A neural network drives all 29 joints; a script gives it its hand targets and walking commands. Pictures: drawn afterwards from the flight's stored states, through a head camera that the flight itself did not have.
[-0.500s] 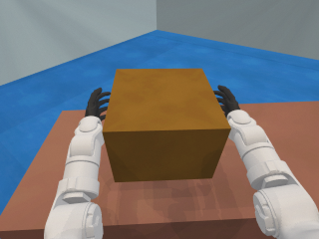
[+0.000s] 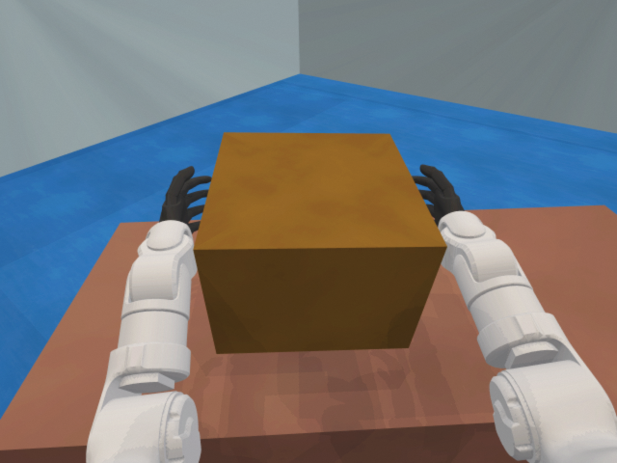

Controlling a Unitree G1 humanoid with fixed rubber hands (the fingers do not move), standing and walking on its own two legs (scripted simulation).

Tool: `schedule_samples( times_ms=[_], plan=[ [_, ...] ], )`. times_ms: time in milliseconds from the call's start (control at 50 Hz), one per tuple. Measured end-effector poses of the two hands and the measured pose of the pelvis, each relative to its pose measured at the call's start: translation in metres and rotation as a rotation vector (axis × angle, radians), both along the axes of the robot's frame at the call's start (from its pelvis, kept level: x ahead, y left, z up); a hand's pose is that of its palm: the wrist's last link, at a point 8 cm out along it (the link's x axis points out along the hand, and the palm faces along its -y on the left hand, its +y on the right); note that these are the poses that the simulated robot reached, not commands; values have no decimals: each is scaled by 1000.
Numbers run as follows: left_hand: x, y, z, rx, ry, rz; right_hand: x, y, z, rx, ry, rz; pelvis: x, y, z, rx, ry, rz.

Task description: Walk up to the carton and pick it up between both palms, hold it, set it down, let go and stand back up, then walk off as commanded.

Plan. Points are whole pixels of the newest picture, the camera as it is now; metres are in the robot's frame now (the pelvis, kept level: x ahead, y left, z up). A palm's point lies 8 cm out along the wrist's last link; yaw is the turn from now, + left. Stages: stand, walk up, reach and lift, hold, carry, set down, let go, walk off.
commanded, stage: hold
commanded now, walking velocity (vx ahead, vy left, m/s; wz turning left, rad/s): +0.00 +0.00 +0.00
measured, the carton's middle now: (310, 234) +0.41 +0.01 +0.14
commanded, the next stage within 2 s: none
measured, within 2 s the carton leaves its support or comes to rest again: neither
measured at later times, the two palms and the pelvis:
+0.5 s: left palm (177, 217) +0.38 +0.18 +0.20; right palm (445, 210) +0.39 -0.17 +0.20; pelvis +0.01 +0.00 +0.00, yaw +0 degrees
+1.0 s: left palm (175, 220) +0.37 +0.18 +0.21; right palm (447, 212) +0.38 -0.17 +0.20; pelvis +0.00 +0.00 +0.00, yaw +0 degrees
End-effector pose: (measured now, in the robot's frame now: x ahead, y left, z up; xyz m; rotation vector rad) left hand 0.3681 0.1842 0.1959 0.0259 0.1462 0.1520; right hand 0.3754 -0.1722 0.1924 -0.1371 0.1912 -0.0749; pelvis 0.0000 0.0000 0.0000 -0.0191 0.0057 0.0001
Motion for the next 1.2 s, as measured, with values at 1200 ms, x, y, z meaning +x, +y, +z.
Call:
schedule_samples(
  times_ms=[1200],
  plan=[
    [3,0,8,2,-3,1,7,0,7,16,-10,4,6,-2,1,2,1,2]
  ],
)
